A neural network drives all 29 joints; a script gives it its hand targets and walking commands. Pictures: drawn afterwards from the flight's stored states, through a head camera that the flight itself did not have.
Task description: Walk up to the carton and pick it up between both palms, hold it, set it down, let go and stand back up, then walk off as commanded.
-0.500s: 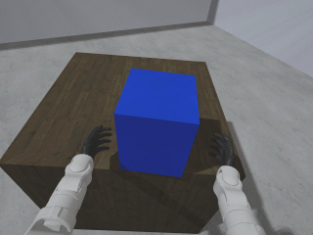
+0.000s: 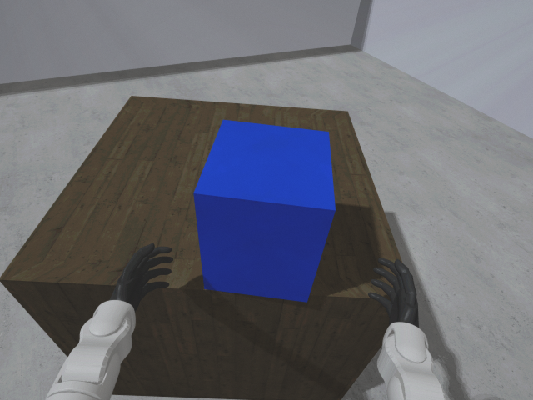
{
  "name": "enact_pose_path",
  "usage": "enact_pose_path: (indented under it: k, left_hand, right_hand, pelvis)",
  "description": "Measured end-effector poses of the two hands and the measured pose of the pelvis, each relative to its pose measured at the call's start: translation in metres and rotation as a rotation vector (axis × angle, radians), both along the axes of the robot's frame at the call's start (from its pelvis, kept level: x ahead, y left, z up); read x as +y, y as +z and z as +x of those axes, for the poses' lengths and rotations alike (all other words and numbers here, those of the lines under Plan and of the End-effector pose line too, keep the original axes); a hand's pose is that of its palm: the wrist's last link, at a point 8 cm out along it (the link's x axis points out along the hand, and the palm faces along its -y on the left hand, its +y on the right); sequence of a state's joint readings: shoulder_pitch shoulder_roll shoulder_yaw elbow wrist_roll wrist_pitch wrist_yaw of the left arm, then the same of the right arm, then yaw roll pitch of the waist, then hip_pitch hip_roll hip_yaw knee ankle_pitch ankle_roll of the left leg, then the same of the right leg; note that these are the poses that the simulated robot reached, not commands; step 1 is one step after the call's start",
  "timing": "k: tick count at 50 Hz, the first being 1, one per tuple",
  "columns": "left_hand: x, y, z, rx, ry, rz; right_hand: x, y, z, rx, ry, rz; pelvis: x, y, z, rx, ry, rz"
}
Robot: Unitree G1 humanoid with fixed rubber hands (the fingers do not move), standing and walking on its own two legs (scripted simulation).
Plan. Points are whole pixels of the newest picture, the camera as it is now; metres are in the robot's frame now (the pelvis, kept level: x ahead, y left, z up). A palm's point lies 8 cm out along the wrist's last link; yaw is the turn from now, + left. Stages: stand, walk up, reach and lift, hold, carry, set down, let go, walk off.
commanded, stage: set down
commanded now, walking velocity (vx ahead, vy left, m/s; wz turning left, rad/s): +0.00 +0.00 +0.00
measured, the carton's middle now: (265, 211) +0.45 -0.01 +0.04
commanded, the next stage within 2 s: none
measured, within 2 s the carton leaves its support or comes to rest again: neither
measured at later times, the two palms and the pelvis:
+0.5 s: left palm (124, 328) +0.24 +0.20 +0.01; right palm (413, 350) +0.20 -0.22 +0.01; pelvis +0.01 -0.01 +0.00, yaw +0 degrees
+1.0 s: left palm (133, 330) +0.25 +0.20 -0.02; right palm (412, 336) +0.23 -0.23 +0.00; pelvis +0.04 -0.02 +0.01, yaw +0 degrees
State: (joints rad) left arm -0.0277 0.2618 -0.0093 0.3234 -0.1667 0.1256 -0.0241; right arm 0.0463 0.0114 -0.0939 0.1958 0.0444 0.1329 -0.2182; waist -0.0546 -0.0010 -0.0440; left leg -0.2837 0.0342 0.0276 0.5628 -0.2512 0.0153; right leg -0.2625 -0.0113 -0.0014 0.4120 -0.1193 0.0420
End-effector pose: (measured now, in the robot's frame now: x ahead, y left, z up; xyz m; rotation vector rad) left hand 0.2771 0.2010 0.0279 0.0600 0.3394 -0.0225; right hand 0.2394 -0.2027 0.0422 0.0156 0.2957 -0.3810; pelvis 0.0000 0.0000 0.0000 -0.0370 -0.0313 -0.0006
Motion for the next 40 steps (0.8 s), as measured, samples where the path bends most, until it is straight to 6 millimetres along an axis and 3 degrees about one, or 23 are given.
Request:
enact_pose_path:
  k: [6,15,40]
  left_hand:
    - [-0.002,0.0,-0.015,0.018,0.002,0.002]
    - [0.001,-0.02,-0.04,0.126,0.026,0.023]
    - [-0.007,-0.032,-0.028,0.206,0.024,0.05]
  right_hand:
    - [-0.007,0.002,-0.017,0.01,-0.017,0.0]
    - [-0.014,-0.019,-0.041,0.105,-0.017,0.031]
    - [-0.024,-0.033,-0.022,0.159,0.061,0.039]
  pelvis:
    - [-0.003,0.001,0.004,-0.009,0.001,0.004]
    - [-0.007,0.002,0.009,-0.012,0.001,0.009]
    - [-0.016,0.005,0.026,0.012,0.002,0.02]
